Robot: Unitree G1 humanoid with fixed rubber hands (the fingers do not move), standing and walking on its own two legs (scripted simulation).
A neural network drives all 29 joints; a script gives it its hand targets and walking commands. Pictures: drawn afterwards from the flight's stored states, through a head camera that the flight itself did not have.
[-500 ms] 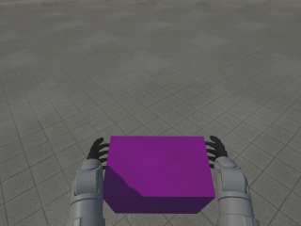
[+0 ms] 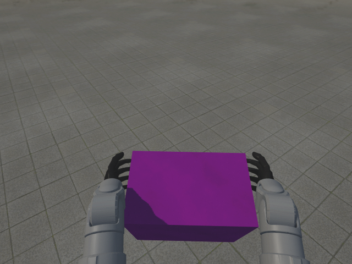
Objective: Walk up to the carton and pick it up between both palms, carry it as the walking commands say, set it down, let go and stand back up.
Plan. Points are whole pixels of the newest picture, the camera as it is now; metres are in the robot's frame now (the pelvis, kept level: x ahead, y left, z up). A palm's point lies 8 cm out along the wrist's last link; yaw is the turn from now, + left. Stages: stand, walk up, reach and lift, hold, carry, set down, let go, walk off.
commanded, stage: carry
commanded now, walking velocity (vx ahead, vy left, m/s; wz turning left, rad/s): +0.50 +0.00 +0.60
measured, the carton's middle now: (186, 200) +0.30 -0.01 -0.01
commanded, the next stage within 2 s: none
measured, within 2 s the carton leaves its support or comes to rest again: neither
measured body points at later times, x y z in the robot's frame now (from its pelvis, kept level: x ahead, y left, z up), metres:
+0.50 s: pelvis +0.22 +0.02 +0.00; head +0.21 +0.00 +0.45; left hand +0.42 +0.24 +0.10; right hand +0.51 -0.10 +0.10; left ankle +0.19 +0.12 -0.68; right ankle +0.14 -0.10 -0.74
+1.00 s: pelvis +0.51 +0.16 +0.01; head +0.53 +0.19 +0.46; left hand +0.68 +0.43 +0.08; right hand +0.82 +0.11 +0.09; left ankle +0.45 +0.16 -0.74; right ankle +0.64 +0.02 -0.67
